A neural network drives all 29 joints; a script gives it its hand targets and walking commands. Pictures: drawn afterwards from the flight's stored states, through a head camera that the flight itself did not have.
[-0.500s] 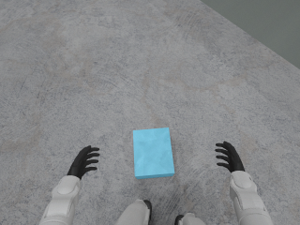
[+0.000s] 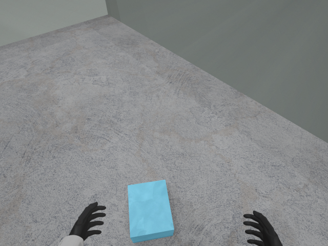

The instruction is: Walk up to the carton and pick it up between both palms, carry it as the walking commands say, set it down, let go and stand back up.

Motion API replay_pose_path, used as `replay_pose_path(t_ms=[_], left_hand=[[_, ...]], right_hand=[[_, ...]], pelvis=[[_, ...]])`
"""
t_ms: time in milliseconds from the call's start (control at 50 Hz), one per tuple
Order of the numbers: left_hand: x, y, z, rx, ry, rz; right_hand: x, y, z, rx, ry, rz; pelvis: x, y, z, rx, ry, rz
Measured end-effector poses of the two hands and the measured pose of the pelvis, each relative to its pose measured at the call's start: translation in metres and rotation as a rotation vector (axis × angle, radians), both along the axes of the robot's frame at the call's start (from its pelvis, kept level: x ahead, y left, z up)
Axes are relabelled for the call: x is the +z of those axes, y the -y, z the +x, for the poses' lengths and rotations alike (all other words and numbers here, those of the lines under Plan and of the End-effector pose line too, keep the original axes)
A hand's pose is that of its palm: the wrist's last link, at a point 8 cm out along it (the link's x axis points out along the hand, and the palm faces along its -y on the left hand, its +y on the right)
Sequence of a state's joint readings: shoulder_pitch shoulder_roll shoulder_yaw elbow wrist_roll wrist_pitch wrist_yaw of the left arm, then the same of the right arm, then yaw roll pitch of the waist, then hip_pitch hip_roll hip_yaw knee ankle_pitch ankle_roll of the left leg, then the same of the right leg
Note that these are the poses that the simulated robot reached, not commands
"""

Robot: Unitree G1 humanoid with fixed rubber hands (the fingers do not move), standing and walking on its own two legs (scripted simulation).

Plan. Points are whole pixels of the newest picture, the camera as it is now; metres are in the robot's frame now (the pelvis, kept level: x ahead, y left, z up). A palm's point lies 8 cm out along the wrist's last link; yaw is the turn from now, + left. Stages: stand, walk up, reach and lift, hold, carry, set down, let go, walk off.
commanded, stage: let go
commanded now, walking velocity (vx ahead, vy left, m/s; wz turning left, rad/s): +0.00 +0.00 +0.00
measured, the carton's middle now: (149, 210) +0.42 +0.10 -0.70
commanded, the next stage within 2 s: stand in 0.26 s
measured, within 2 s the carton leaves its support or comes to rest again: neither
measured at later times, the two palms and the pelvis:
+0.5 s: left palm out of the picture +0.08 +0.28 -0.11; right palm out of the picture +0.09 -0.24 -0.11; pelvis +0.02 +0.02 -0.01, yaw +3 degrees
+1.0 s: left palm out of the picture +0.03 +0.28 -0.15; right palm out of the picture +0.09 -0.20 -0.14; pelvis +0.05 +0.04 -0.01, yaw +5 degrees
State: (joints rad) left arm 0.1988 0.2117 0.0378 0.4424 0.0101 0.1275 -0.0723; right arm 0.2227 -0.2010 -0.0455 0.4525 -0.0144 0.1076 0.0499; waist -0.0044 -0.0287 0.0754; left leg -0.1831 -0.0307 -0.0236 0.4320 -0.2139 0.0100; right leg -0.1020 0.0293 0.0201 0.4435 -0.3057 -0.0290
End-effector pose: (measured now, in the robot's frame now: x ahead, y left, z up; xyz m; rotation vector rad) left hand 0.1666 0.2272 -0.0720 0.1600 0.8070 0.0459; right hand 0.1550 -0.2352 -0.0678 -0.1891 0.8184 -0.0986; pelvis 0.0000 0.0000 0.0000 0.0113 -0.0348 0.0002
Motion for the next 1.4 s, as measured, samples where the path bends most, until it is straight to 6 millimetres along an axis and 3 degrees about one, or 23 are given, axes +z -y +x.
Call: replay_pose_path(t_ms=[200, 300, 460, 580, 740, 880, 1200, 1400], left_hand=[[-0.005, -0.003, -0.012, 0.01, -0.042, 0.03], [-0.009, -0.014, -0.019, 0.016, -0.01, 0.063], [-0.032, -0.05, -0.071, 0.118, -0.109, 0.131], [-0.046, -0.059, -0.095, 0.168, -0.216, 0.126], [-0.062, -0.055, -0.1, 0.2, -0.281, 0.092], [-0.071, -0.059, -0.115, 0.225, -0.347, 0.083], [-0.087, -0.031, -0.185, 0.259, -0.583, 0.009], [-0.086, -0.014, -0.22, 0.282, -0.675, -0.013]], right_hand=[[-0.001, -0.005, -0.013, -0.001, 0.008, -0.006], [-0.008, -0.001, -0.026, 0.005, -0.02, -0.068], [-0.04, 0.01, -0.063, 0.004, -0.211, -0.1], [-0.054, 0.0, -0.068, 0.006, -0.292, -0.089], [-0.065, -0.02, -0.055, 0.023, -0.331, -0.076], [-0.07, -0.024, -0.054, 0.008, -0.365, -0.085], [-0.078, -0.042, -0.097, -0.01, -0.54, -0.063], [-0.08, -0.047, -0.118, -0.009, -0.606, -0.042]], pelvis=[[-0.002, -0.006, -0.005, -0.012, 0.024, 0.002], [-0.004, -0.01, -0.005, 0.003, 0.002, -0.003], [-0.007, -0.016, 0.014, 0.042, -0.073, -0.005], [-0.01, -0.021, 0.029, 0.061, -0.094, -0.012], [-0.014, -0.029, 0.041, 0.077, -0.108, -0.024], [-0.016, -0.035, 0.045, 0.088, -0.097, -0.024], [-0.013, -0.037, 0.041, 0.112, -0.061, -0.03], [-0.009, -0.034, 0.035, 0.129, -0.049, -0.027]])
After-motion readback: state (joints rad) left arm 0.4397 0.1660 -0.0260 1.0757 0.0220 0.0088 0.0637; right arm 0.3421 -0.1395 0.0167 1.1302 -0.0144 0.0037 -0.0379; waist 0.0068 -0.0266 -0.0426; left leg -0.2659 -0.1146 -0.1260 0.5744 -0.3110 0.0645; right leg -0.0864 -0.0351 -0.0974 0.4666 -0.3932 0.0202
